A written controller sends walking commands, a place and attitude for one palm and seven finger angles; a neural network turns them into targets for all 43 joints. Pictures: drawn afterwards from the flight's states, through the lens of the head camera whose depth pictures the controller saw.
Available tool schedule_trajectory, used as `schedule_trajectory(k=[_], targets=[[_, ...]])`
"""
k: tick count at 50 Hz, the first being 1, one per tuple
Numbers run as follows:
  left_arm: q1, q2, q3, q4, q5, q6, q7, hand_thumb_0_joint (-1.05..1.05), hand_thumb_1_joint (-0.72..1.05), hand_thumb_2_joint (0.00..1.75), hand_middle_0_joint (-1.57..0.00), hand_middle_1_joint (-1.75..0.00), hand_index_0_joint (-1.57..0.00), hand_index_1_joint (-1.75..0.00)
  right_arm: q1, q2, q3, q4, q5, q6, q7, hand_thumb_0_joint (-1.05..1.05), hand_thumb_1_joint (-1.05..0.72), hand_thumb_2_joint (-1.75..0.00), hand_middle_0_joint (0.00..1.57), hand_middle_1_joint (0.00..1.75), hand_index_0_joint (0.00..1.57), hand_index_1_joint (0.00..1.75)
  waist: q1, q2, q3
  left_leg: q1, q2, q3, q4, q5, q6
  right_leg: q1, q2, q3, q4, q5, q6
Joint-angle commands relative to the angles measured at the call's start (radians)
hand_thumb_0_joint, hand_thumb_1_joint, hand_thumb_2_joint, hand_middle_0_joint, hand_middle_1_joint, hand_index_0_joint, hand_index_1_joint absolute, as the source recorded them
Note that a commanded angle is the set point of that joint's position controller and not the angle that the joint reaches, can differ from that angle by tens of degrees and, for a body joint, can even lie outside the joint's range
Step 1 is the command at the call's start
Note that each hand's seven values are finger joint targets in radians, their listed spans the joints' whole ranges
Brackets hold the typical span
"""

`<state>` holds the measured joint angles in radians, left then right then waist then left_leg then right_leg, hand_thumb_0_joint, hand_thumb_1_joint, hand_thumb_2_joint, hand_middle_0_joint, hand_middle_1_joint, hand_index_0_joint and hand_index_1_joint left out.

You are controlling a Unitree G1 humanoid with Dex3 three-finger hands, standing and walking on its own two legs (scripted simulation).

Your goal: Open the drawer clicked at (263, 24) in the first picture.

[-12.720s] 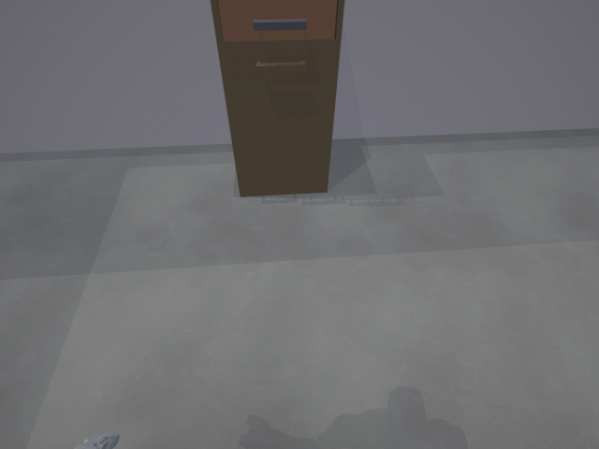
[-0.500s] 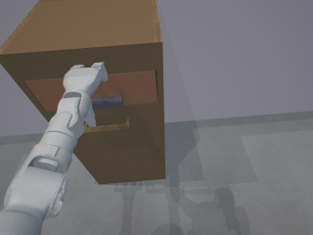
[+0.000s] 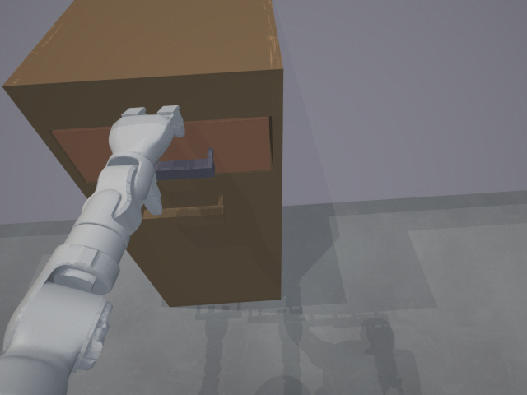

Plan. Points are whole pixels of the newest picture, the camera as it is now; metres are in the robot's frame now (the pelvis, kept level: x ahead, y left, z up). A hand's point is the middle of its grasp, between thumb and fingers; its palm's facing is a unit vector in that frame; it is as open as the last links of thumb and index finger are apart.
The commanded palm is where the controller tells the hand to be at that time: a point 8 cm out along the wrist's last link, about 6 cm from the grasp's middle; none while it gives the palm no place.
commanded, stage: move the hooked fingers above the handle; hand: left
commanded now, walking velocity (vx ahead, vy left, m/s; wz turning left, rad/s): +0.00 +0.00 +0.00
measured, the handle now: (168, 162) +0.51 +0.19 +0.05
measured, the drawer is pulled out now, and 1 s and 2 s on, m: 0.00 0.00 0.00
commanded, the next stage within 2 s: lower the fingers behind the handle in 0.70 s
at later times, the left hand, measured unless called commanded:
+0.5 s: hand (150, 162) +0.46 +0.19 +0.11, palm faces -0.01 -0.05 -1.00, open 13.8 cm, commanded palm +0.44 +0.20 +0.17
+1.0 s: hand (153, 170) +0.44 +0.18 +0.10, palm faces -0.02 -0.04 -1.00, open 13.8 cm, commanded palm +0.43 +0.19 +0.16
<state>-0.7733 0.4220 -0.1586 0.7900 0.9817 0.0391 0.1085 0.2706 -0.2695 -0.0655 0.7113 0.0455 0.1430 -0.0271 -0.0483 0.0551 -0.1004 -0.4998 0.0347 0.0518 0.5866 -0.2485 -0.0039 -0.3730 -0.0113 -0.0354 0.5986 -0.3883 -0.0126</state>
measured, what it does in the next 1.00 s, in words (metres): stands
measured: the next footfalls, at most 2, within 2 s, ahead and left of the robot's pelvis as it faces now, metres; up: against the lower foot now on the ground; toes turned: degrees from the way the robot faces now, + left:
none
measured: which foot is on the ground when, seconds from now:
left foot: down 0.00-1.00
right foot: down 0.00-1.00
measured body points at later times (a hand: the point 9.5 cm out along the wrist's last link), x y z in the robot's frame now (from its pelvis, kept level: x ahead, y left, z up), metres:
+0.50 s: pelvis +0.01 +0.00 +0.00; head +0.04 -0.03 +0.45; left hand +0.45 +0.19 +0.16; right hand +0.07 -0.28 -0.14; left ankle +0.02 +0.13 -0.73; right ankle -0.06 -0.11 -0.73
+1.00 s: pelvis +0.00 +0.00 +0.00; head +0.03 -0.03 +0.45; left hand +0.44 +0.18 +0.16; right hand +0.10 -0.26 -0.13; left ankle +0.02 +0.13 -0.73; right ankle -0.06 -0.11 -0.73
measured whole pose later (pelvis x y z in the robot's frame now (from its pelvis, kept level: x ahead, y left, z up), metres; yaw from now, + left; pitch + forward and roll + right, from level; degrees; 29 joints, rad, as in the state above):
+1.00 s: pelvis +0.00 +0.00 +0.00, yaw +0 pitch +8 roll +1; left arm -0.73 0.41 -0.15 0.78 0.99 0.07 0.08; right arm 0.23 -0.25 -0.04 0.68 0.05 0.15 -0.03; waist -0.04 0.06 -0.11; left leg -0.48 0.03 0.06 0.58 -0.25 -0.01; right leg -0.36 -0.01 -0.03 0.61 -0.39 -0.01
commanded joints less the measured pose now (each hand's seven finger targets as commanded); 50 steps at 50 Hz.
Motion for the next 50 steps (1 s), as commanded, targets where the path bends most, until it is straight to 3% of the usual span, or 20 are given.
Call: schedule_trajectory(k=[1,3,4,6,9,12,14,17,20,22,26,30,31,37,39,41,44,46,49,50], targets=[[-0.535,0.263,0.133,-0.158,0.017,0.038,0.063,0.00,-0.50,0.30,-0.30,-1.20,-0.30,-1.20,0.023,-0.127,-0.031,-0.093,-0.009,-0.023,-0.009,0.00,-0.90,-0.90,0.20,0.30,0.20,0.30,-0.007,-0.044,-0.361,0.319,-0.052,-0.005,-0.007,0.314,0.055,-0.002,0.051,0.012,-0.063,0.398,-0.015],[-0.516,0.260,0.132,-0.151,0.021,0.048,0.059,0.00,-0.50,0.30,-0.30,-1.20,-0.30,-1.20,0.018,-0.122,-0.027,-0.104,-0.011,-0.020,-0.009,0.00,-0.90,-0.90,0.20,0.30,0.20,0.30,0.005,-0.035,-0.391,0.311,-0.053,0.000,-0.004,0.348,0.053,0.030,0.049,0.011,-0.051,0.444,-0.016],[-0.489,0.266,0.143,-0.134,0.022,0.053,0.052,0.00,-0.50,0.30,-0.30,-1.20,-0.30,-1.20,0.013,-0.124,-0.025,-0.110,-0.013,-0.018,-0.009,0.00,-0.90,-0.90,0.20,0.30,0.20,0.30,0.007,-0.063,-0.387,0.298,-0.053,0.003,-0.002,0.362,0.054,0.051,0.047,0.011,-0.052,0.466,-0.016],[-0.465,0.230,0.114,-0.118,0.020,0.066,0.037,0.00,-0.50,0.30,-0.30,-1.20,-0.30,-1.20,0.010,-0.124,-0.023,-0.116,-0.008,-0.013,-0.009,0.00,-0.90,-0.90,0.20,0.30,0.20,0.30,0.001,-0.082,-0.344,0.284,-0.051,0.006,-0.007,0.348,0.055,0.031,0.048,0.007,-0.055,0.468,-0.011],[-0.472,0.263,0.128,-0.098,0.025,0.065,0.021,0.00,-0.50,0.30,-0.30,-1.20,-0.30,-1.20,0.007,-0.131,-0.019,-0.119,-0.008,-0.011,-0.018,0.00,-0.90,-0.90,0.20,0.30,0.20,0.30,-0.006,-0.125,-0.318,0.257,-0.051,0.008,-0.016,0.305,0.057,0.042,0.042,0.015,-0.070,0.440,-0.006],[-0.446,0.275,0.137,-0.113,0.026,0.056,0.012,0.00,-0.50,0.30,-0.30,-1.20,-0.30,-1.20,0.006,-0.125,-0.018,-0.126,-0.006,-0.009,-0.022,0.00,-0.90,-0.90,0.20,0.30,0.20,0.30,0.007,-0.088,-0.327,0.262,-0.053,0.015,-0.015,0.314,0.057,0.050,0.042,0.018,-0.065,0.457,-0.008],[-0.430,0.264,0.132,-0.123,0.018,0.045,0.003,0.00,-0.50,0.30,-0.30,-1.20,-0.30,-1.20,0.009,-0.125,-0.019,-0.130,-0.007,-0.010,-0.023,0.00,-0.90,-0.90,0.20,0.30,0.20,0.30,0.005,-0.116,-0.326,0.259,-0.054,0.015,-0.014,0.320,0.059,0.066,0.039,0.020,-0.072,0.475,-0.006],[-0.442,0.246,0.110,-0.150,0.010,0.026,-0.003,0.00,-0.50,0.30,-0.30,-1.20,-0.30,-1.20,0.009,-0.124,-0.021,-0.130,-0.003,-0.012,-0.026,0.00,-0.90,-0.90,0.20,0.30,0.20,0.30,-0.007,-0.089,-0.304,0.269,-0.056,0.015,-0.011,0.309,0.061,0.037,0.041,0.023,-0.074,0.471,-0.004],[-0.463,0.268,0.131,-0.262,0.001,-0.018,-0.001,0.00,-0.50,0.30,-0.30,-1.20,-0.30,-1.20,0.018,-0.121,-0.033,-0.133,-0.007,-0.019,-0.023,0.00,-0.90,-0.90,0.20,0.30,0.20,0.30,0.002,-0.056,-0.391,0.315,-0.059,0.011,0.001,0.361,0.064,0.073,0.042,0.031,-0.064,0.522,-0.006],[-0.443,0.252,0.126,-0.297,-0.002,-0.029,0.009,0.00,-0.50,0.30,-0.30,-1.20,-0.30,-1.20,0.017,-0.117,-0.037,-0.129,-0.008,-0.020,-0.020,0.00,-0.90,-0.90,0.20,0.30,0.20,0.30,0.003,-0.036,-0.401,0.337,-0.061,0.006,0.012,0.410,0.063,0.068,0.046,0.025,-0.053,0.557,-0.009],[-0.439,0.240,0.116,-0.251,-0.006,0.000,0.028,0.00,-0.50,0.30,-0.30,-1.20,-0.30,-1.20,0.007,-0.123,-0.034,-0.109,-0.002,-0.017,-0.011,0.00,-0.90,-0.90,0.20,0.30,0.20,0.30,-0.008,-0.047,-0.319,0.310,-0.059,0.006,0.002,0.364,0.059,0.027,0.049,0.017,-0.066,0.506,-0.009],[-0.459,0.263,0.129,-0.279,-0.002,0.023,0.029,0.00,-0.50,0.30,-0.30,-1.20,-0.30,-1.20,0.001,-0.126,-0.035,-0.110,-0.004,-0.017,-0.007,0.00,-0.90,-0.90,0.20,0.30,0.20,0.30,0.002,-0.033,-0.379,0.332,-0.061,0.003,0.003,0.386,0.058,0.057,0.048,0.018,-0.060,0.525,-0.012],[-0.450,0.226,0.101,-0.292,-0.002,0.027,0.026,0.00,-0.50,0.30,-0.30,-1.20,-0.30,-1.20,-0.006,-0.121,-0.038,-0.113,-0.004,-0.017,-0.006,0.00,-0.90,-0.90,0.20,0.30,0.20,0.30,0.001,-0.018,-0.385,0.345,-0.061,0.002,0.006,0.403,0.058,0.051,0.049,0.016,-0.055,0.532,-0.014],[-0.395,0.181,0.074,-0.249,-0.011,0.062,-0.001,0.00,-0.50,0.30,-0.30,-1.20,-0.30,-1.20,-0.030,-0.122,-0.029,-0.123,-0.002,-0.008,-0.003,0.00,-0.90,-0.90,0.20,0.30,0.20,0.30,0.001,-0.081,-0.306,0.326,-0.056,-0.002,-0.010,0.361,0.056,0.025,0.050,0.005,-0.069,0.481,-0.012],[-0.402,0.239,0.117,-0.255,-0.005,0.057,-0.003,0.00,-0.50,0.30,-0.30,-1.20,-0.30,-1.20,-0.038,-0.126,-0.025,-0.128,-0.004,-0.006,-0.010,0.00,-0.90,-0.90,0.20,0.30,0.20,0.30,0.013,-0.085,-0.325,0.313,-0.059,0.003,-0.011,0.353,0.057,0.059,0.044,0.015,-0.072,0.486,-0.013],[-0.407,0.208,0.093,-0.247,0.002,0.052,0.001,0.00,-0.50,0.30,-0.30,-1.20,-0.30,-1.20,-0.041,-0.116,-0.020,-0.130,-0.004,-0.007,-0.012,0.00,-0.90,-0.90,0.20,0.30,0.20,0.30,0.013,-0.081,-0.321,0.309,-0.059,0.004,-0.015,0.344,0.058,0.048,0.044,0.012,-0.066,0.479,-0.012],[-0.358,0.233,0.127,-0.205,0.003,0.044,0.007,0.00,-0.50,0.30,-0.30,-1.20,-0.30,-1.20,-0.040,-0.119,-0.018,-0.135,-0.006,-0.008,-0.015,0.00,-0.90,-0.90,0.20,0.30,0.20,0.30,0.022,-0.107,-0.300,0.283,-0.059,0.008,-0.019,0.316,0.055,0.056,0.041,0.016,-0.074,0.451,-0.011],[-0.395,0.210,0.098,-0.173,0.008,0.041,0.013,0.00,-0.50,0.30,-0.30,-1.20,-0.30,-1.20,-0.036,-0.117,-0.014,-0.131,-0.003,-0.012,-0.019,0.00,-0.90,-0.90,0.20,0.30,0.20,0.30,0.002,-0.113,-0.256,0.262,-0.057,0.008,-0.019,0.275,0.055,0.014,0.041,0.016,-0.077,0.417,-0.007],[-0.432,0.233,0.117,-0.216,0.017,0.012,0.026,0.00,-0.50,0.30,-0.30,-1.20,-0.30,-1.20,-0.021,-0.117,-0.024,-0.133,-0.010,-0.020,-0.022,0.00,-0.90,-0.90,0.20,0.30,0.20,0.30,0.003,-0.093,-0.327,0.285,-0.060,0.005,-0.005,0.294,0.058,0.033,0.040,0.025,-0.068,0.426,-0.009],[-0.448,0.205,0.090,-0.237,0.017,0.002,0.031,0.00,-0.50,0.30,-0.30,-1.20,-0.30,-1.20,-0.017,-0.112,-0.025,-0.135,-0.009,-0.022,-0.022,0.00,-0.90,-0.90,0.20,0.30,0.20,0.30,-0.003,-0.057,-0.344,0.299,-0.061,0.002,0.001,0.301,0.057,0.017,0.041,0.025,-0.061,0.431,-0.010]])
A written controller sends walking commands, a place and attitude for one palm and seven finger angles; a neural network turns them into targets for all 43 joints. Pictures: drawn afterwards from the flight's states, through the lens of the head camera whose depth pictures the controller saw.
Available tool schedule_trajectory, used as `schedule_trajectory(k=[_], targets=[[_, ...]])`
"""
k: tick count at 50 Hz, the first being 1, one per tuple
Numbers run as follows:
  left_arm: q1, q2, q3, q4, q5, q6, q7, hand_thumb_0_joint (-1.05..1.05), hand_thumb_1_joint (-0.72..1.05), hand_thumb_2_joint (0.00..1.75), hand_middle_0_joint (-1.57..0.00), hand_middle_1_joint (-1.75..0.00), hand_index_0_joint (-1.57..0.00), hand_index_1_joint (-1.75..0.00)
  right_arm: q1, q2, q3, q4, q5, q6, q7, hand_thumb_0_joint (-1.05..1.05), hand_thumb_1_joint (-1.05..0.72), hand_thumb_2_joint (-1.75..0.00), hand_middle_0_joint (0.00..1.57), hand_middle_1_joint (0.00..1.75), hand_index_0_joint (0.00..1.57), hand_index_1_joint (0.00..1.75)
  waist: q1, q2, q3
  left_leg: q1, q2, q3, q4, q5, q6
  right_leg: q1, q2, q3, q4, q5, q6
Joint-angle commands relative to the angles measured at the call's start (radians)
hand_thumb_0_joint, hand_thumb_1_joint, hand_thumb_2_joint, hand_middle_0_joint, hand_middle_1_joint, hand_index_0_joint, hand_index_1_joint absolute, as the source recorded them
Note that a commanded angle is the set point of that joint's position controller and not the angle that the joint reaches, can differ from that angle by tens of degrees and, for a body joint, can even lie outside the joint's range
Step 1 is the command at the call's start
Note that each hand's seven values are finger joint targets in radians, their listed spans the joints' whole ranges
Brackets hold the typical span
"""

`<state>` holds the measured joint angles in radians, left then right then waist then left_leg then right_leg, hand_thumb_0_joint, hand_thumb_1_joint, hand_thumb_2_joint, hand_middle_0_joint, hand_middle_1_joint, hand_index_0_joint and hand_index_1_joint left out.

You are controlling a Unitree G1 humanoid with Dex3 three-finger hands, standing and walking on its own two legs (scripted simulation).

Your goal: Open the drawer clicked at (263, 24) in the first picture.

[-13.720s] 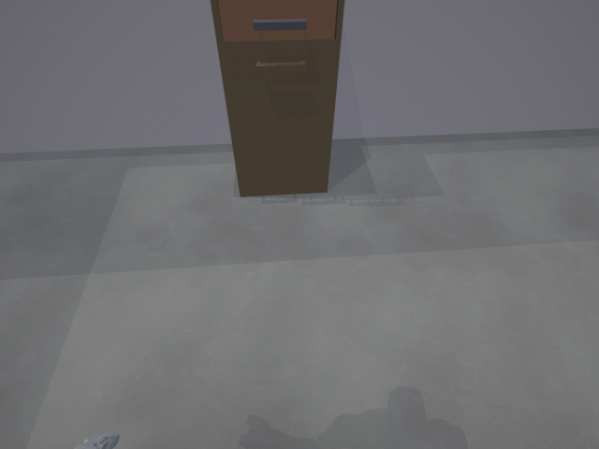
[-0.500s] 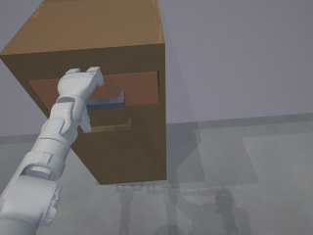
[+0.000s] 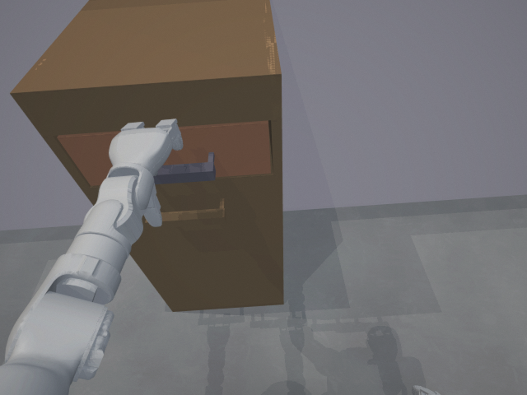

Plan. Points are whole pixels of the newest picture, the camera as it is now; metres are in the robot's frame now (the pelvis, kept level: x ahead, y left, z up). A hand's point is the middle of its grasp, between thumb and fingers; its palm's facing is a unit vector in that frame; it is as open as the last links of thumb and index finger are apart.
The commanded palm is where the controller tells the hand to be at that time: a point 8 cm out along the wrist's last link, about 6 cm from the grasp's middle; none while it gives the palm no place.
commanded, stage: lower the fingers behind the handle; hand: left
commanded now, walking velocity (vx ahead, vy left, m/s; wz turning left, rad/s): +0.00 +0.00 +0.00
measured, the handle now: (170, 166) +0.51 +0.19 +0.05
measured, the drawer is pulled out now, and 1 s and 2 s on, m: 0.00 0.00 0.00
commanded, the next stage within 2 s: close the thumb around the handle in 1.40 s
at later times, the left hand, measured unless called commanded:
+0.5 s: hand (166, 181) +0.46 +0.18 +0.07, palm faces -0.02 -0.04 -1.00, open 13.8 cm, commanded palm +0.44 +0.19 +0.12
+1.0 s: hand (168, 193) +0.46 +0.19 +0.03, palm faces -0.05 -0.04 -1.00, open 13.8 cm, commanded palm +0.44 +0.20 +0.09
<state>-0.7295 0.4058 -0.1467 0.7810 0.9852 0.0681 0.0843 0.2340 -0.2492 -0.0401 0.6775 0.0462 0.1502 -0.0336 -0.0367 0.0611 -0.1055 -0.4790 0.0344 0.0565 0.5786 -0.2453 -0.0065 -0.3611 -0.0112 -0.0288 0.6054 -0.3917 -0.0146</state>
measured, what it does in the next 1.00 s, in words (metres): stands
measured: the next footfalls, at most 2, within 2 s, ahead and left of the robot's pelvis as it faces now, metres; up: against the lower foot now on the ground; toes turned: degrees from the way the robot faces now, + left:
none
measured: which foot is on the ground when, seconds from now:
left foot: down 0.00-1.00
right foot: down 0.00-1.00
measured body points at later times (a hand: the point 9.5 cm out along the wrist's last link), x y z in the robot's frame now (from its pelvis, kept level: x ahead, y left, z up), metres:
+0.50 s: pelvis +0.00 +0.00 -0.01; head +0.05 -0.03 +0.44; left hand +0.45 +0.18 +0.12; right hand +0.04 -0.27 -0.15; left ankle +0.02 +0.13 -0.73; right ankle -0.06 -0.11 -0.73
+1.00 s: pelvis +0.01 +0.00 -0.01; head +0.07 -0.01 +0.43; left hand +0.46 +0.19 +0.08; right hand +0.05 -0.27 -0.15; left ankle +0.02 +0.13 -0.73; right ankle -0.06 -0.11 -0.73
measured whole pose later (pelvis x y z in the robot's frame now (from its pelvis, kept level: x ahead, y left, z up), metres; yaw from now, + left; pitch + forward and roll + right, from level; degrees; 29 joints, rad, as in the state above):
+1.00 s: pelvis +0.01 +0.00 -0.01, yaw -1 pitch +15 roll +0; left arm -0.73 0.39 -0.10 0.93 1.05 0.04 0.26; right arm 0.31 -0.25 -0.08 0.71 0.02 0.13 -0.03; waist -0.08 0.05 -0.14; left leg -0.65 0.05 0.05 0.70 -0.30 -0.01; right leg -0.52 0.00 -0.03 0.70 -0.43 -0.01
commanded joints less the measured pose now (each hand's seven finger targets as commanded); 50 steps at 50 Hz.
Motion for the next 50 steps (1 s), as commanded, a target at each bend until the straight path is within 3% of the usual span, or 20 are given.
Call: schedule_trajectory(k=[1,3,6,10,15,17,18,19,23,26,28,31,32,34,36,41,44,47,49,50], targets=[[-0.500,0.187,0.055,-0.221,0.013,-0.031,0.060,0.00,-0.50,0.30,-0.30,-1.20,-0.30,-1.20,0.029,-0.128,-0.054,-0.094,-0.010,-0.032,-0.015,0.00,-0.90,-0.90,0.20,0.30,0.20,0.30,-0.027,-0.056,-0.328,0.289,-0.059,-0.004,0.016,0.302,0.060,-0.021,0.044,0.014,-0.067,0.428,-0.009],[-0.515,0.192,0.062,-0.192,0.011,-0.034,0.072,0.00,-0.50,0.30,-0.30,-1.20,-0.30,-1.20,0.046,-0.134,-0.057,-0.079,-0.010,-0.034,-0.012,0.00,-0.90,-0.90,0.20,0.30,0.20,0.30,-0.040,-0.082,-0.296,0.275,-0.056,-0.009,0.020,0.283,0.059,-0.049,0.047,0.011,-0.069,0.409,-0.007],[-0.522,0.183,0.064,-0.200,0.013,-0.039,0.095,0.00,-0.50,0.30,-0.30,-1.20,-0.30,-1.20,0.060,-0.129,-0.062,-0.076,-0.016,-0.039,-0.007,0.00,-0.90,-0.90,0.20,0.30,0.20,0.30,-0.030,-0.041,-0.357,0.287,-0.059,-0.010,0.033,0.309,0.058,-0.041,0.049,0.012,-0.053,0.423,-0.011],[-0.478,0.203,0.097,-0.164,0.022,-0.024,0.127,0.00,-0.50,0.30,-0.30,-1.20,-0.30,-1.20,0.072,-0.134,-0.066,-0.066,-0.019,-0.036,0.000,0.00,-0.90,-0.90,0.20,0.30,0.20,0.30,-0.019,-0.066,-0.373,0.253,-0.059,-0.006,0.044,0.340,0.057,-0.017,0.051,0.010,-0.036,0.478,-0.011],[-0.456,0.194,0.090,-0.098,0.036,0.016,0.146,0.00,-0.50,0.30,-0.30,-1.20,-0.30,-1.20,0.076,-0.140,-0.064,-0.065,-0.016,-0.030,0.003,0.00,-0.90,-0.90,0.20,0.30,0.20,0.30,-0.026,-0.078,-0.331,0.206,-0.057,0.004,0.037,0.295,0.058,-0.033,0.053,0.008,-0.041,0.440,-0.009],[-0.473,0.250,0.132,-0.115,0.043,0.014,0.152,0.00,-0.50,0.30,-0.30,-1.20,-0.30,-1.20,0.082,-0.144,-0.068,-0.064,-0.019,-0.030,-0.002,0.00,-0.90,-0.90,0.20,0.30,0.20,0.30,-0.019,-0.072,-0.361,0.209,-0.056,0.005,0.042,0.304,0.059,-0.017,0.052,0.015,-0.034,0.457,-0.009],[-0.455,0.219,0.110,-0.123,0.040,0.012,0.149,0.00,-0.50,0.30,-0.30,-1.20,-0.30,-1.20,0.083,-0.140,-0.068,-0.072,-0.021,-0.031,-0.002,0.00,-0.90,-0.90,0.20,0.30,0.20,0.30,-0.018,-0.071,-0.378,0.215,-0.060,0.007,0.043,0.318,0.061,-0.006,0.052,0.015,-0.033,0.478,-0.008],[-0.441,0.240,0.132,-0.124,0.038,0.006,0.146,0.00,-0.50,0.30,-0.30,-1.20,-0.30,-1.20,0.086,-0.143,-0.070,-0.071,-0.022,-0.032,-0.004,0.00,-0.90,-0.90,0.20,0.30,0.20,0.30,-0.017,-0.088,-0.394,0.210,-0.059,0.009,0.048,0.327,0.062,0.018,0.050,0.019,-0.035,0.500,-0.007],[-0.422,0.190,0.095,-0.126,0.041,-0.010,0.148,0.00,-0.50,0.30,-0.30,-1.20,-0.30,-1.20,0.096,-0.139,-0.074,-0.069,-0.020,-0.034,-0.004,0.00,-0.90,-0.90,0.20,0.30,0.20,0.30,-0.029,-0.059,-0.356,0.215,-0.056,0.006,0.052,0.330,0.059,-0.037,0.057,0.010,-0.027,0.481,-0.009],[-0.437,0.219,0.115,-0.106,0.042,-0.014,0.157,0.00,-0.50,0.30,-0.30,-1.20,-0.30,-1.20,0.107,-0.145,-0.074,-0.059,-0.019,-0.036,-0.005,0.00,-0.90,-0.90,0.20,0.30,0.20,0.30,-0.040,-0.084,-0.334,0.199,-0.055,0.003,0.056,0.294,0.061,-0.058,0.057,0.014,-0.033,0.448,-0.006],[-0.466,0.196,0.092,-0.095,0.050,-0.015,0.169,0.00,-0.50,0.30,-0.30,-1.20,-0.30,-1.20,0.110,-0.141,-0.075,-0.054,-0.019,-0.038,-0.008,0.00,-0.90,-0.90,0.20,0.30,0.20,0.30,-0.053,-0.071,-0.322,0.196,-0.053,0.003,0.061,0.281,0.060,-0.088,0.058,0.013,-0.031,0.421,-0.006],[-0.471,0.215,0.113,-0.105,0.054,-0.025,0.185,0.00,-0.50,0.30,-0.30,-1.20,-0.30,-1.20,0.121,-0.141,-0.077,-0.053,-0.023,-0.041,-0.006,0.00,-0.90,-0.90,0.20,0.30,0.20,0.30,-0.043,-0.042,-0.381,0.209,-0.054,0.000,0.073,0.309,0.058,-0.075,0.059,0.015,-0.012,0.441,-0.010],[-0.485,0.172,0.078,-0.109,0.054,-0.024,0.189,0.00,-0.50,0.30,-0.30,-1.20,-0.30,-1.20,0.121,-0.137,-0.078,-0.052,-0.025,-0.043,-0.004,0.00,-0.90,-0.90,0.20,0.30,0.20,0.30,-0.054,-0.036,-0.383,0.219,-0.055,0.000,0.081,0.318,0.059,-0.091,0.060,0.013,-0.010,0.448,-0.009],[-0.465,0.225,0.129,-0.078,0.059,-0.023,0.199,0.00,-0.50,0.30,-0.30,-1.20,-0.30,-1.20,0.129,-0.143,-0.079,-0.044,-0.030,-0.041,-0.004,0.00,-0.90,-0.90,0.20,0.30,0.20,0.30,-0.046,-0.063,-0.393,0.200,-0.053,0.001,0.090,0.329,0.059,-0.071,0.059,0.015,-0.005,0.466,-0.009],[-0.429,0.201,0.119,-0.067,0.058,-0.015,0.207,0.00,-0.50,0.30,-0.30,-1.20,-0.30,-1.20,0.128,-0.139,-0.079,-0.051,-0.029,-0.041,-0.002,0.00,-0.90,-0.90,0.20,0.30,0.20,0.30,-0.036,-0.046,-0.399,0.187,-0.056,0.003,0.092,0.339,0.057,-0.071,0.060,0.012,0.005,0.484,-0.009],[-0.438,0.200,0.111,-0.037,0.061,0.001,0.207,0.00,-0.50,0.30,-0.30,-1.20,-0.30,-1.20,0.132,-0.145,-0.078,-0.048,-0.029,-0.037,-0.002,0.00,-0.90,-0.90,0.20,0.30,0.20,0.30,-0.050,-0.073,-0.380,0.157,-0.055,0.007,0.098,0.320,0.059,-0.078,0.057,0.014,0.006,0.492,-0.004],[-0.462,0.200,0.107,-0.043,0.062,-0.012,0.203,0.00,-0.50,0.30,-0.30,-1.20,-0.30,-1.20,0.140,-0.145,-0.079,-0.044,-0.032,-0.037,-0.005,0.00,-0.90,-0.90,0.20,0.30,0.20,0.30,-0.066,-0.078,-0.380,0.163,-0.053,0.002,0.112,0.326,0.061,-0.092,0.057,0.016,0.007,0.493,-0.004],[-0.444,0.192,0.107,-0.069,0.067,-0.033,0.209,0.00,-0.50,0.30,-0.30,-1.20,-0.30,-1.20,0.144,-0.139,-0.084,-0.046,-0.034,-0.038,-0.008,0.00,-0.90,-0.90,0.20,0.30,0.20,0.30,-0.058,-0.028,-0.415,0.183,-0.054,0.000,0.126,0.358,0.058,-0.107,0.061,0.014,0.027,0.506,-0.008],[-0.448,0.180,0.103,-0.047,0.067,-0.040,0.217,0.00,-0.50,0.30,-0.30,-1.20,-0.30,-1.20,0.154,-0.140,-0.085,-0.036,-0.037,-0.039,-0.005,0.00,-0.90,-0.90,0.20,0.30,0.20,0.30,-0.069,-0.057,-0.394,0.170,-0.049,-0.005,0.133,0.351,0.057,-0.128,0.062,0.009,0.026,0.485,-0.008],[-0.435,0.195,0.118,-0.047,0.066,-0.042,0.224,0.00,-0.50,0.30,-0.30,-1.20,-0.30,-1.20,0.159,-0.141,-0.086,-0.038,-0.036,-0.039,-0.003,0.00,-0.90,-0.90,0.20,0.30,0.20,0.30,-0.059,-0.038,-0.405,0.167,-0.051,-0.003,0.133,0.346,0.057,-0.128,0.062,0.011,0.030,0.482,-0.008]])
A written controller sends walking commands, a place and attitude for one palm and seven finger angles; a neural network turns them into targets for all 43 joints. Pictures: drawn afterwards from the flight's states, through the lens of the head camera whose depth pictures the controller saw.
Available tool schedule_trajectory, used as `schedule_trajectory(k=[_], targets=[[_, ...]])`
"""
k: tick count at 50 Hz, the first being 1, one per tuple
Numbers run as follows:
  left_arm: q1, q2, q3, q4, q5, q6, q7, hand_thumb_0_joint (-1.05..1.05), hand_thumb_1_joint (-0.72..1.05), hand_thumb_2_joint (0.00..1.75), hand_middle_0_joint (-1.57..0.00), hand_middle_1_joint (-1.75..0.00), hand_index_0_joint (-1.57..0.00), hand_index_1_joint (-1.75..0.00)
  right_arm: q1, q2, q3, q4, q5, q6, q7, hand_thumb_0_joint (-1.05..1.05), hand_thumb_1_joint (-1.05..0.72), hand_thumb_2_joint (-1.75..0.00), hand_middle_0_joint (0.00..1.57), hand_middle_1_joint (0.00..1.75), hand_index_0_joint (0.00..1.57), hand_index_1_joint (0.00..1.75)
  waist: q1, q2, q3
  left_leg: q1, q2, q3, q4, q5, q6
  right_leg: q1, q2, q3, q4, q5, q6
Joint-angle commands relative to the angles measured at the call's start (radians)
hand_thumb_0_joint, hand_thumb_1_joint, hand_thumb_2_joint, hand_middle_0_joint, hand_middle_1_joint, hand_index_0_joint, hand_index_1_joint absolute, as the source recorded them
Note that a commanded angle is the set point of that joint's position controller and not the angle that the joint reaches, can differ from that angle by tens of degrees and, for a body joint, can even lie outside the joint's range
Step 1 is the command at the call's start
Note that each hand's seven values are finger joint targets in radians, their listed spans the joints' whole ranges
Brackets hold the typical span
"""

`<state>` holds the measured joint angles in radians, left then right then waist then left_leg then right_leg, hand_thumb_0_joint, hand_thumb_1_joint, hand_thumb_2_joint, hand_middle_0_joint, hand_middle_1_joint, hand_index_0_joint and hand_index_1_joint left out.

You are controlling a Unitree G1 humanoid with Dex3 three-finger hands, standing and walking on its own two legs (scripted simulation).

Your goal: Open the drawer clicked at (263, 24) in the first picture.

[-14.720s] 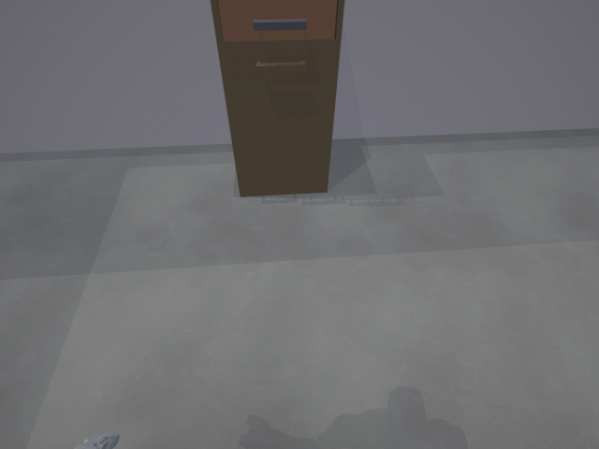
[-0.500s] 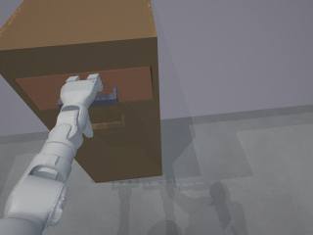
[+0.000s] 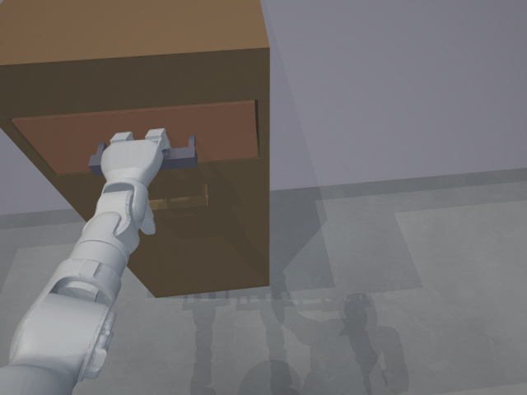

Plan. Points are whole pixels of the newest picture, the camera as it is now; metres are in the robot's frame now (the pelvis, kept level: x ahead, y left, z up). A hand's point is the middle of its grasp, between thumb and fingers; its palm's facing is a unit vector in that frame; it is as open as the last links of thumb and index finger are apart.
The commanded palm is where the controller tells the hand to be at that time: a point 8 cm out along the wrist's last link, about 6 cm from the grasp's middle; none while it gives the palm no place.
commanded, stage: lower the fingers behind the handle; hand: left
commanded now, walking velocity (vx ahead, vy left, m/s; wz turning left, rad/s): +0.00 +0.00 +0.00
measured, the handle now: (146, 152) +0.51 +0.19 +0.06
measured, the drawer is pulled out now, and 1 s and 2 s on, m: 0.00 0.00 0.08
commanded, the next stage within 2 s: close the thumb around the handle in 0.40 s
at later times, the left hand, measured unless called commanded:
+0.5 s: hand (141, 185) +0.45 +0.20 +0.04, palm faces -0.03 -0.04 -1.00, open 13.8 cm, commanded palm +0.43 +0.20 +0.10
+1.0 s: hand (141, 183) +0.45 +0.20 +0.04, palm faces -0.03 -0.04 -1.00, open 7.4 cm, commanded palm +0.43 +0.20 +0.10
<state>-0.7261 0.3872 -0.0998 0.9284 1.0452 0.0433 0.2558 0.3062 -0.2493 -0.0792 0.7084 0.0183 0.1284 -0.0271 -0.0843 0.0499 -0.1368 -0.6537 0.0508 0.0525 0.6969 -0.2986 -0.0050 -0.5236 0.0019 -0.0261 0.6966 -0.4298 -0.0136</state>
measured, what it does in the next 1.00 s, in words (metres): stands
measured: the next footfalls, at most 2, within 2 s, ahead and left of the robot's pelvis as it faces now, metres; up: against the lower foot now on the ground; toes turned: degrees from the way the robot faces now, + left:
none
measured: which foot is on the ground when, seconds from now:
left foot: down 0.00-1.00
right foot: down 0.00-1.00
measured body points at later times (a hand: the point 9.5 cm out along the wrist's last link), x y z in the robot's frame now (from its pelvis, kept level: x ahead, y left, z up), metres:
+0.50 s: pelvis +0.00 +0.01 +0.00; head +0.05 -0.01 +0.45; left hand +0.44 +0.20 +0.10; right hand +0.04 -0.26 -0.14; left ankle +0.01 +0.13 -0.71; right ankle -0.06 -0.11 -0.71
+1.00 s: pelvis -0.01 +0.01 +0.00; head +0.05 +0.00 +0.44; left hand +0.45 +0.20 +0.10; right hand +0.03 -0.27 -0.14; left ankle +0.01 +0.13 -0.71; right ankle -0.06 -0.11 -0.71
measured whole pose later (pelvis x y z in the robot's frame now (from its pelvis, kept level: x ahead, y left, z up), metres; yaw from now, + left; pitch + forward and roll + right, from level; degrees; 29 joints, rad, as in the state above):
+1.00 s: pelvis -0.01 +0.01 +0.00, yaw +0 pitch +15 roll -1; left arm -0.75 0.39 -0.11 0.95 1.04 0.06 0.28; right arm 0.32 -0.25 -0.08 0.72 0.02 0.12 -0.03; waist -0.09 0.05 -0.14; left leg -0.68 0.05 0.05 0.72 -0.30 0.00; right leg -0.54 0.00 -0.02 0.71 -0.42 -0.01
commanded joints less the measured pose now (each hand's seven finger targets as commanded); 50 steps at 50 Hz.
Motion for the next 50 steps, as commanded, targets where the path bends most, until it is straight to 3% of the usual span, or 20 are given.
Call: schedule_trajectory(k=[1,3,5,8,10,11,14,17,19,21,23,25,30,32,34,38,40,44,47,50], targets=[[-0.429,0.221,0.076,-0.189,0.011,-0.012,0.059,0.00,-0.50,0.30,-0.30,-1.20,-0.30,-1.20,0.082,-0.141,-0.047,-0.068,-0.007,-0.015,-0.010,0.00,-0.90,-0.90,0.20,0.30,0.20,0.30,-0.010,-0.024,-0.374,0.341,-0.066,0.001,0.016,0.399,0.054,0.032,0.051,0.007,-0.058,0.514,-0.010],[-0.447,0.187,0.053,-0.200,0.008,-0.002,0.066,0.00,-0.50,0.30,-0.30,-1.20,-0.30,-1.20,0.086,-0.139,-0.049,-0.069,-0.008,-0.016,-0.005,0.00,-0.90,-0.90,0.20,0.30,0.20,0.30,-0.011,-0.021,-0.392,0.353,-0.065,-0.003,0.017,0.414,0.052,0.025,0.054,0.001,-0.053,0.509,-0.012],[-0.441,0.236,0.094,-0.212,0.009,0.002,0.072,0.00,-0.50,0.30,-0.30,-1.20,-0.30,-1.20,0.086,-0.144,-0.051,-0.065,-0.009,-0.013,-0.005,0.00,-0.90,-0.90,0.20,0.30,0.20,0.30,-0.003,-0.008,-0.413,0.363,-0.064,0.000,0.021,0.434,0.053,0.043,0.053,0.005,-0.052,0.537,-0.012],[-0.417,0.187,0.057,-0.202,0.004,0.019,0.071,0.00,-0.50,0.30,-0.30,-1.20,-0.30,-1.20,0.077,-0.138,-0.049,-0.069,-0.008,-0.009,-0.002,0.00,-0.90,-0.90,0.20,0.30,0.20,0.30,-0.004,-0.020,-0.389,0.353,-0.066,0.002,0.015,0.425,0.054,0.045,0.055,0.001,-0.058,0.536,-0.012],[-0.422,0.223,0.081,-0.221,0.007,0.016,0.071,0.00,-0.50,0.30,-0.30,-1.20,-0.30,-1.20,0.076,-0.141,-0.048,-0.070,-0.008,-0.006,-0.005,0.00,-0.90,-0.90,0.20,0.30,0.20,0.30,0.001,-0.010,-0.407,0.359,-0.065,-0.001,0.011,0.429,0.053,0.058,0.055,0.003,-0.056,0.535,-0.012],[-0.423,0.186,0.054,-0.224,0.003,0.018,0.069,0.00,-0.50,0.30,-0.30,-1.20,-0.30,-1.20,0.071,-0.138,-0.048,-0.072,-0.008,-0.007,-0.004,0.00,-0.90,-0.90,0.20,0.30,0.20,0.30,-0.006,-0.013,-0.385,0.364,-0.065,0.000,0.009,0.428,0.054,0.045,0.056,0.000,-0.061,0.532,-0.012],[-0.412,0.215,0.077,-0.192,0.001,0.022,0.062,0.00,-0.50,0.30,-0.30,-1.20,-0.30,-1.20,0.067,-0.143,-0.044,-0.070,-0.005,-0.005,-0.007,0.00,-0.90,-0.90,0.20,0.30,0.20,0.30,-0.008,-0.050,-0.348,0.344,-0.061,-0.002,-0.001,0.391,0.055,0.044,0.055,0.000,-0.073,0.496,-0.012],[-0.427,0.196,0.054,-0.213,0.005,0.015,0.060,0.00,-0.50,0.30,-0.30,-1.20,-0.30,-1.20,0.064,-0.140,-0.043,-0.077,-0.005,-0.007,-0.009,0.00,-0.90,-0.90,0.20,0.30,0.20,0.30,-0.006,-0.021,-0.355,0.351,-0.065,-0.003,-0.008,0.375,0.054,0.035,0.055,-0.002,-0.072,0.473,-0.013],[-0.411,0.238,0.095,-0.220,0.004,0.004,0.061,0.00,-0.50,0.30,-0.30,-1.20,-0.30,-1.20,0.068,-0.142,-0.045,-0.075,-0.007,-0.009,-0.010,0.00,-0.90,-0.90,0.20,0.30,0.20,0.30,0.004,-0.044,-0.380,0.356,-0.062,-0.003,-0.003,0.394,0.055,0.062,0.054,0.003,-0.072,0.492,-0.013],[-0.392,0.189,0.057,-0.211,0.003,0.005,0.060,0.00,-0.50,0.30,-0.30,-1.20,-0.30,-1.20,0.061,-0.136,-0.044,-0.079,-0.005,-0.010,-0.010,0.00,-0.90,-0.90,0.20,0.30,0.20,0.30,-0.003,-0.032,-0.355,0.353,-0.065,0.000,-0.004,0.384,0.055,0.042,0.055,0.000,-0.074,0.490,-0.011],[-0.409,0.199,0.060,-0.191,0.005,0.010,0.064,0.00,-0.50,0.30,-0.30,-1.20,-0.30,-1.20,0.062,-0.140,-0.042,-0.076,-0.003,-0.011,-0.011,0.00,-0.90,-0.90,0.20,0.30,0.20,0.30,-0.009,-0.049,-0.320,0.336,-0.062,-0.001,-0.011,0.342,0.055,0.022,0.055,-0.001,-0.082,0.446,-0.011],[-0.428,0.200,0.059,-0.207,0.005,0.006,0.064,0.00,-0.50,0.30,-0.30,-1.20,-0.30,-1.20,0.064,-0.139,-0.044,-0.078,-0.003,-0.014,-0.011,0.00,-0.90,-0.90,0.20,0.30,0.20,0.30,-0.005,-0.025,-0.350,0.350,-0.065,-0.001,-0.010,0.344,0.054,0.030,0.053,0.005,-0.082,0.443,-0.012],[-0.428,0.208,0.062,-0.208,0.004,0.002,0.064,0.00,-0.22,0.42,-0.32,-1.23,-0.32,-1.23,0.063,-0.139,-0.043,-0.076,-0.004,-0.015,-0.013,0.00,-0.90,-0.90,0.20,0.30,0.20,0.30,-0.003,-0.020,-0.360,0.349,-0.065,-0.003,-0.007,0.351,0.053,0.033,0.052,0.004,-0.076,0.448,-0.012],[-0.439,0.170,0.033,-0.203,0.001,0.007,0.063,0.00,-0.11,0.47,-0.33,-1.24,-0.33,-1.24,0.062,-0.137,-0.044,-0.074,-0.004,-0.017,-0.012,0.00,-0.90,-0.90,0.20,0.30,0.20,0.30,-0.017,-0.018,-0.338,0.359,-0.062,-0.005,-0.006,0.340,0.053,0.006,0.055,0.000,-0.083,0.432,-0.012],[-0.441,0.215,0.068,-0.188,0.004,0.006,0.063,0.00,0.00,0.52,-0.34,-1.25,-0.34,-1.25,0.064,-0.143,-0.041,-0.070,-0.006,-0.016,-0.014,0.00,-0.90,-0.90,0.20,0.30,0.20,0.30,-0.011,-0.045,-0.338,0.348,-0.061,-0.009,-0.009,0.332,0.055,0.018,0.055,0.001,-0.084,0.419,-0.013],[-0.445,0.204,0.052,-0.170,0.004,0.010,0.062,0.00,0.23,0.61,-0.35,-1.28,-0.35,-1.28,0.064,-0.140,-0.039,-0.074,-0.002,-0.020,-0.016,0.00,-0.90,-0.90,0.20,0.30,0.20,0.30,-0.014,-0.026,-0.322,0.333,-0.064,-0.006,-0.008,0.310,0.054,0.005,0.054,0.002,-0.083,0.407,-0.012],[-0.451,0.238,0.077,-0.172,0.009,0.008,0.062,0.00,0.34,0.66,-0.36,-1.29,-0.36,-1.29,0.069,-0.144,-0.039,-0.074,-0.004,-0.019,-0.019,0.00,-0.90,-0.90,0.20,0.30,0.20,0.30,-0.009,-0.034,-0.353,0.330,-0.064,-0.004,-0.006,0.319,0.055,0.026,0.052,0.008,-0.079,0.422,-0.010],[-0.466,0.203,0.051,-0.154,0.004,0.010,0.057,0.00,0.56,0.76,-0.38,-1.31,-0.38,-1.31,0.078,-0.144,-0.038,-0.068,-0.004,-0.021,-0.016,0.00,-0.90,-0.90,0.20,0.30,0.20,0.30,-0.023,-0.049,-0.329,0.328,-0.060,-0.011,-0.004,0.318,0.054,0.001,0.056,0.000,-0.082,0.406,-0.011],[-0.469,0.195,0.046,-0.184,0.004,0.006,0.059,0.00,0.73,0.83,-0.39,-1.33,-0.39,-1.33,0.082,-0.141,-0.042,-0.070,-0.006,-0.024,-0.015,0.00,-0.90,-0.90,0.20,0.30,0.20,0.30,-0.014,0.004,-0.371,0.359,-0.061,-0.010,0.001,0.345,0.052,-0.003,0.058,0.001,-0.071,0.419,-0.015],[-0.473,0.209,0.061,-0.170,0.003,0.006,0.059,0.00,0.90,0.90,-0.40,-1.35,-0.40,-1.35,0.087,-0.144,-0.043,-0.065,-0.007,-0.024,-0.014,0.00,-0.90,-0.90,0.20,0.30,0.20,0.30,-0.018,-0.035,-0.361,0.345,-0.058,-0.010,0.002,0.338,0.054,0.000,0.057,0.001,-0.073,0.421,-0.010]])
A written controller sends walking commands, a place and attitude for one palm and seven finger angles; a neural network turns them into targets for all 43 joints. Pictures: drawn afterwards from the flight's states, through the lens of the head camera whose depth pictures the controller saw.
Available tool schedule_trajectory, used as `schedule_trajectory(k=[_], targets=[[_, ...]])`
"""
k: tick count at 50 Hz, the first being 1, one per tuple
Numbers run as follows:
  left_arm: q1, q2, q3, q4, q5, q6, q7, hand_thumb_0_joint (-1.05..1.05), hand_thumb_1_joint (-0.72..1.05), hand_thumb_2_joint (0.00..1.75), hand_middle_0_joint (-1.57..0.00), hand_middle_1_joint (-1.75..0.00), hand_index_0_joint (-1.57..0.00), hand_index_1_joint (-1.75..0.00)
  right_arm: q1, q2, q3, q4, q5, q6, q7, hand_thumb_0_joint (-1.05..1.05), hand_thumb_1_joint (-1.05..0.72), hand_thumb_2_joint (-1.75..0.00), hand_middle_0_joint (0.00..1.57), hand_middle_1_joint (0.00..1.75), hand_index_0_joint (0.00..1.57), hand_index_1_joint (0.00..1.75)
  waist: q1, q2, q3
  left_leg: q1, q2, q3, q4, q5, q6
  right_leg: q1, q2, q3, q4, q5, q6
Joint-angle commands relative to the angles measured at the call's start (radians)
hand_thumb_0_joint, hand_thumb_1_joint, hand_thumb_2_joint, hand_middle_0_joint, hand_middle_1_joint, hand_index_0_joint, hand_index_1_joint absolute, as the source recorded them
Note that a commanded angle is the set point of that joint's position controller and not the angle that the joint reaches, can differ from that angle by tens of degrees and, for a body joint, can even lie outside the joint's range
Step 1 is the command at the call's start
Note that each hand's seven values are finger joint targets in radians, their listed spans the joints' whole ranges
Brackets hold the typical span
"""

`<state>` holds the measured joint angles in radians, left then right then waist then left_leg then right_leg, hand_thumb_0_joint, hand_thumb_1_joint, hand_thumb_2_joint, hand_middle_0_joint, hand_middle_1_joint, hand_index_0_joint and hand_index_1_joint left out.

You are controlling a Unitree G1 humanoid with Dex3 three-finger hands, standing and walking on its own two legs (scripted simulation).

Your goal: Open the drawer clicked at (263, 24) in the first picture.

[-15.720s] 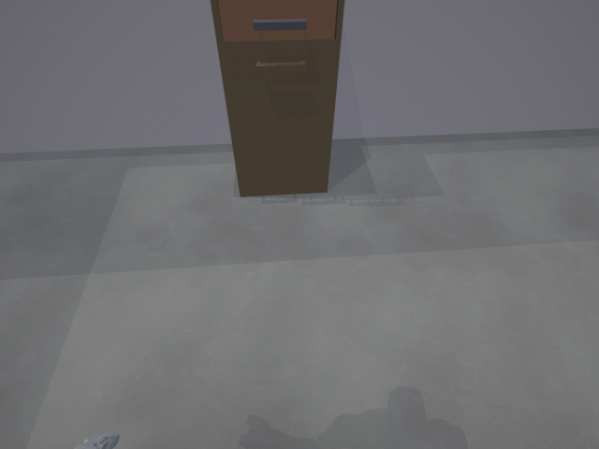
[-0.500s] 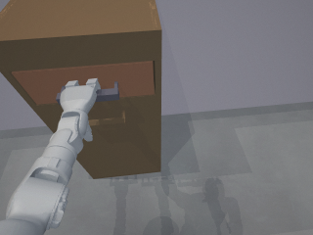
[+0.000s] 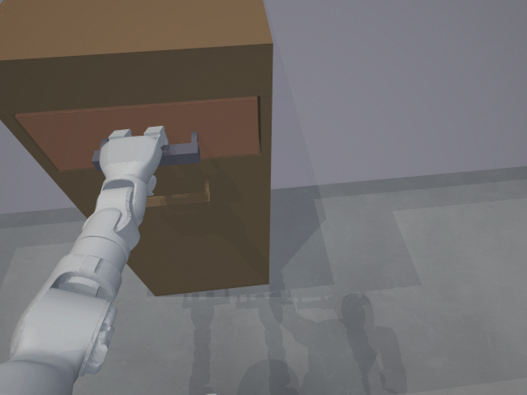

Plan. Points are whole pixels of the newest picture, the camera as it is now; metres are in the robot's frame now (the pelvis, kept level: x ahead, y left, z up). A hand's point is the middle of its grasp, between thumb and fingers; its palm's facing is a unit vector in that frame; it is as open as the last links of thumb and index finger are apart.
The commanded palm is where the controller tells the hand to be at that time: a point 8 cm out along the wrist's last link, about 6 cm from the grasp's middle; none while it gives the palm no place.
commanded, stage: close the thumb around the handle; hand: left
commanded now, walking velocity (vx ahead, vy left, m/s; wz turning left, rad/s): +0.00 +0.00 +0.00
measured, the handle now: (149, 148) +0.52 +0.19 +0.06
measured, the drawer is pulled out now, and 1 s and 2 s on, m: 0.00 0.08 0.21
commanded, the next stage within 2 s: pull the drawer open in 0.20 s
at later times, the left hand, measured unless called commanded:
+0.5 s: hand (145, 181) +0.46 +0.19 +0.04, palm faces -0.02 -0.05 -1.00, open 5.8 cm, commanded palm +0.42 +0.19 +0.10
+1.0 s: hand (141, 218) +0.38 +0.18 +0.04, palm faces +0.00 -0.07 -1.00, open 5.8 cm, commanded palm +0.35 +0.18 +0.10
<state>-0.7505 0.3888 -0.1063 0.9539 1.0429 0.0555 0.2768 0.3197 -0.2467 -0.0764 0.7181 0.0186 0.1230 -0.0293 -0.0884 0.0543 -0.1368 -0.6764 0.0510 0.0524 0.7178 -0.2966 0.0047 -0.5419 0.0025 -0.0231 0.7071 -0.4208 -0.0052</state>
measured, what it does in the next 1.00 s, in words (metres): stands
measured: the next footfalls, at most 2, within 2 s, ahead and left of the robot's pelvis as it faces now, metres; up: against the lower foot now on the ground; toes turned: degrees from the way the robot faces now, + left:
none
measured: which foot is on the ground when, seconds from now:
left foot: down 0.00-1.00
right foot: down 0.00-1.00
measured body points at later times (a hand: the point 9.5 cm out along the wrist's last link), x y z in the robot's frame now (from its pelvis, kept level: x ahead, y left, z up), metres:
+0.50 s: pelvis +0.01 +0.00 +0.00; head +0.07 -0.02 +0.45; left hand +0.45 +0.19 +0.10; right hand +0.05 -0.27 -0.13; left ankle +0.02 +0.12 -0.71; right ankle -0.05 -0.12 -0.71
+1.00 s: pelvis +0.02 -0.01 +0.01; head +0.05 -0.04 +0.46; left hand +0.38 +0.18 +0.10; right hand +0.17 -0.26 -0.12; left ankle +0.02 +0.12 -0.71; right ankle -0.05 -0.12 -0.71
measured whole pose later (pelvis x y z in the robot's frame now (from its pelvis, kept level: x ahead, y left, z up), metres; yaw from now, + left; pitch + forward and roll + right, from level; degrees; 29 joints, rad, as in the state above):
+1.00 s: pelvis +0.02 -0.01 +0.01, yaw +1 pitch +10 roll +1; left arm -0.31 0.33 -0.19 0.44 1.01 0.15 0.24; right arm 0.17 -0.25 -0.06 0.66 0.03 0.13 -0.02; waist 0.00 0.06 -0.13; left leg -0.51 0.04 0.05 0.64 -0.30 -0.01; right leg -0.38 -0.01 -0.02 0.64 -0.43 -0.01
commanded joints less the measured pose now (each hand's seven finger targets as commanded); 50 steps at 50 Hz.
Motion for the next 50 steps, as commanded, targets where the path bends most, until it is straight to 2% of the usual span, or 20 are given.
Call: schedule_trajectory(k=[1,5,7,9,11,15,18,23,24,27,29,32,34,35,36,42,45,46,49,50], targets=[[-0.432,0.212,0.072,-0.191,0.005,-0.002,0.041,0.00,0.90,0.90,-0.40,-1.35,-0.40,-1.35,0.070,-0.145,-0.044,-0.076,-0.007,-0.018,-0.013,0.00,-0.90,-0.90,0.20,0.30,0.20,0.30,-0.007,-0.028,-0.367,0.361,-0.061,-0.006,-0.018,0.337,0.045,0.031,0.056,0.001,-0.084,0.423,-0.019],[-0.427,0.218,0.081,-0.222,0.009,-0.006,0.043,0.00,0.90,0.90,-0.40,-1.35,-0.40,-1.35,0.074,-0.145,-0.047,-0.078,-0.009,-0.017,-0.009,0.00,-0.90,-0.90,0.20,0.30,0.20,0.30,0.001,-0.016,-0.391,0.373,-0.059,-0.006,-0.013,0.379,0.043,0.043,0.058,-0.002,-0.073,0.461,-0.021],[-0.387,0.206,0.083,-0.214,-0.001,-0.002,0.045,0.00,0.90,0.90,-0.40,-1.35,-0.40,-1.35,0.067,-0.143,-0.047,-0.083,-0.008,-0.017,-0.008,0.00,-0.90,-0.90,0.20,0.30,0.20,0.30,0.005,-0.046,-0.380,0.364,-0.062,-0.002,-0.017,0.371,0.045,0.061,0.058,-0.001,-0.081,0.467,-0.018],[-0.409,0.242,0.102,-0.202,-0.001,0.000,0.043,0.00,0.90,0.90,-0.40,-1.35,-0.40,-1.35,0.063,-0.149,-0.044,-0.077,-0.006,-0.015,-0.012,0.00,-0.90,-0.90,0.20,0.30,0.20,0.30,-0.001,-0.058,-0.357,0.348,-0.061,-0.003,-0.022,0.351,0.046,0.064,0.056,0.002,-0.087,0.454,-0.017],[-0.400,0.215,0.079,-0.213,0.001,0.004,0.045,0.00,0.90,0.90,-0.40,-1.35,-0.40,-1.35,0.062,-0.143,-0.044,-0.081,-0.005,-0.017,-0.012,0.00,-0.90,-0.90,0.20,0.30,0.20,0.30,0.001,-0.028,-0.366,0.362,-0.064,0.001,-0.023,0.356,0.045,0.057,0.057,0.002,-0.087,0.458,-0.018],[-0.396,0.239,0.101,-0.214,0.003,0.003,0.047,0.00,0.90,0.90,-0.40,-1.35,-0.40,-1.35,0.062,-0.146,-0.044,-0.080,-0.005,-0.017,-0.012,0.00,-0.90,-0.90,0.20,0.30,0.20,0.30,0.006,-0.031,-0.367,0.363,-0.063,0.002,-0.026,0.364,0.045,0.067,0.056,0.002,-0.087,0.465,-0.018],[-0.336,0.184,0.071,-0.236,-0.004,0.004,0.042,0.00,0.90,0.90,-0.40,-1.35,-0.40,-1.35,0.051,-0.140,-0.046,-0.092,-0.004,-0.015,-0.007,0.00,-0.90,-0.90,0.20,0.30,0.20,0.30,0.015,-0.032,-0.369,0.383,-0.062,-0.001,-0.029,0.390,0.043,0.066,0.060,-0.006,-0.083,0.473,-0.021],[-0.228,0.154,0.063,-0.314,-0.017,0.009,0.035,0.00,0.90,0.90,-0.40,-1.35,-0.40,-1.35,0.025,-0.138,-0.050,-0.111,-0.003,-0.012,0.002,0.00,-0.90,-0.90,0.20,0.30,0.20,0.30,0.037,-0.027,-0.387,0.415,-0.060,0.002,-0.030,0.443,0.042,0.096,0.061,-0.009,-0.082,0.521,-0.022],[-0.193,0.167,0.076,-0.301,-0.020,0.016,0.031,0.00,0.90,0.90,-0.40,-1.35,-0.40,-1.35,0.020,-0.142,-0.048,-0.112,-0.002,-0.010,0.002,0.00,-0.90,-0.90,0.20,0.30,0.20,0.30,0.038,-0.057,-0.374,0.402,-0.061,0.002,-0.032,0.448,0.044,0.116,0.059,-0.006,-0.089,0.540,-0.022],[-0.163,0.166,0.068,-0.365,-0.022,0.024,0.027,0.00,0.90,0.90,-0.40,-1.35,-0.40,-1.35,-0.003,-0.141,-0.045,-0.122,0.002,-0.006,0.002,0.00,-0.90,-0.90,0.20,0.30,0.20,0.30,0.045,-0.049,-0.351,0.399,-0.064,0.006,-0.044,0.436,0.044,0.128,0.057,-0.007,-0.091,0.550,-0.021],[-0.114,0.189,0.089,-0.408,-0.024,0.033,0.025,0.00,0.90,0.90,-0.40,-1.35,-0.40,-1.35,-0.021,-0.143,-0.044,-0.132,0.002,-0.004,0.001,0.00,-0.90,-0.90,0.20,0.30,0.20,0.30,0.059,-0.052,-0.372,0.409,-0.064,0.007,-0.048,0.462,0.043,0.164,0.055,-0.002,-0.093,0.580,-0.023],[-0.057,0.118,0.035,-0.488,-0.033,0.050,0.019,0.00,0.90,0.90,-0.40,-1.35,-0.40,-1.35,-0.045,-0.134,-0.044,-0.146,0.006,-0.004,0.007,0.00,-0.90,-0.90,0.20,0.30,0.20,0.30,0.056,-0.040,-0.350,0.437,-0.065,0.005,-0.050,0.492,0.042,0.152,0.057,-0.009,-0.094,0.590,-0.021],[-0.017,0.141,0.056,-0.531,-0.035,0.058,0.016,0.00,0.90,0.90,-0.40,-1.35,-0.40,-1.35,-0.062,-0.137,-0.043,-0.150,0.005,-0.003,0.006,0.00,-0.90,-0.90,0.20,0.30,0.20,0.30,0.065,-0.060,-0.359,0.448,-0.064,0.004,-0.055,0.506,0.043,0.179,0.055,-0.006,-0.100,0.604,-0.021],[0.000,0.139,0.053,-0.571,-0.036,0.061,0.016,0.00,0.90,0.90,-0.40,-1.35,-0.40,-1.35,-0.074,-0.133,-0.042,-0.157,0.006,-0.005,0.006,0.00,-0.90,-0.90,0.20,0.30,0.20,0.30,0.070,-0.032,-0.359,0.459,-0.066,0.007,-0.057,0.517,0.043,0.180,0.053,-0.005,-0.097,0.616,-0.020],[0.028,0.114,0.036,-0.585,-0.036,0.067,0.014,0.00,0.90,0.90,-0.40,-1.35,-0.40,-1.35,-0.081,-0.130,-0.040,-0.159,0.007,-0.005,0.007,0.00,-0.90,-0.90,0.20,0.30,0.20,0.30,0.069,-0.045,-0.348,0.465,-0.065,0.002,-0.058,0.527,0.043,0.175,0.055,-0.010,-0.097,0.611,-0.020],[0.119,0.090,0.017,-0.679,-0.043,0.088,0.007,0.00,0.90,0.90,-0.40,-1.35,-0.40,-1.35,-0.137,-0.121,-0.029,-0.172,0.007,-0.014,0.006,0.00,-0.90,-0.90,0.20,0.30,0.20,0.30,0.076,-0.056,-0.292,0.470,-0.069,0.000,-0.072,0.494,0.041,0.180,0.052,-0.012,-0.109,0.598,-0.019],[0.095,0.114,0.026,-0.732,-0.031,0.089,0.007,0.00,0.90,0.90,-0.40,-1.35,-0.40,-1.35,-0.157,-0.120,-0.026,-0.168,0.005,-0.013,-0.001,0.00,-0.90,-0.90,0.20,0.30,0.20,0.30,0.076,-0.041,-0.308,0.487,-0.072,0.001,-0.071,0.487,0.040,0.187,0.048,-0.005,-0.109,0.596,-0.019],[0.122,0.076,-0.005,-0.730,-0.032,0.092,0.004,0.00,0.90,0.90,-0.40,-1.35,-0.40,-1.35,-0.164,-0.114,-0.023,-0.173,0.004,-0.015,0.000,0.00,-0.90,-0.90,0.20,0.30,0.20,0.30,0.077,-0.050,-0.298,0.488,-0.076,0.001,-0.072,0.480,0.041,0.184,0.047,-0.007,-0.111,0.594,-0.019],[0.141,0.091,0.007,-0.745,-0.034,0.090,-0.001,0.00,0.90,0.90,-0.40,-1.35,-0.40,-1.35,-0.179,-0.115,-0.019,-0.171,0.001,-0.019,-0.005,0.00,-0.90,-0.90,0.20,0.30,0.20,0.30,0.079,-0.076,-0.295,0.486,-0.076,-0.001,-0.074,0.468,0.039,0.198,0.044,-0.006,-0.114,0.594,-0.019],[0.133,0.094,0.008,-0.759,-0.035,0.087,-0.002,0.00,0.90,0.90,-0.40,-1.35,-0.40,-1.35,-0.188,-0.112,-0.015,-0.174,0.002,-0.020,-0.006,0.00,-0.90,-0.90,0.20,0.30,0.20,0.30,0.084,-0.056,-0.290,0.483,-0.080,0.000,-0.074,0.463,0.040,0.196,0.043,-0.003,-0.110,0.604,-0.018]])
